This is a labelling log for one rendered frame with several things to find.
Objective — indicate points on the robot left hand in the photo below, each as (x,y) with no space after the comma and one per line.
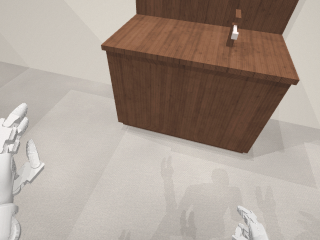
(11,130)

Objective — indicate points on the counter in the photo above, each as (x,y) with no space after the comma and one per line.
(176,71)

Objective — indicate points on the left robot forearm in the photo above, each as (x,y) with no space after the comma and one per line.
(10,228)

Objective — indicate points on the tap lever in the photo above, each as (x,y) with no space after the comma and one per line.
(235,34)

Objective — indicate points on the robot right hand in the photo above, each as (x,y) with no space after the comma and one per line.
(254,231)

